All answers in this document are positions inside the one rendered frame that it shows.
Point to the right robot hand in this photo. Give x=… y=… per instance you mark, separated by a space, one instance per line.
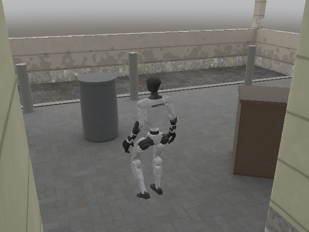
x=173 y=136

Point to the right robot upper arm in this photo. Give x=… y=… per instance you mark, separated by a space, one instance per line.
x=170 y=108

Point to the left robot hand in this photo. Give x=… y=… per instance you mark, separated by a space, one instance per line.
x=126 y=145

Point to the left robot upper arm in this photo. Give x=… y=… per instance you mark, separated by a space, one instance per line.
x=140 y=111

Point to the left robot thigh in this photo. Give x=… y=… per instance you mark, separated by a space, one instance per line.
x=140 y=145

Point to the robot left forearm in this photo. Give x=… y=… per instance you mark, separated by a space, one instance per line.
x=134 y=133

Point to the robot right forearm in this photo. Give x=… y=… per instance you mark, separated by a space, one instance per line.
x=173 y=125

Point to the right robot thigh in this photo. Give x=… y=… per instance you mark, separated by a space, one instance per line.
x=158 y=149

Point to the robot thigh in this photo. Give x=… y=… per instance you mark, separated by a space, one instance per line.
x=158 y=149
x=140 y=145

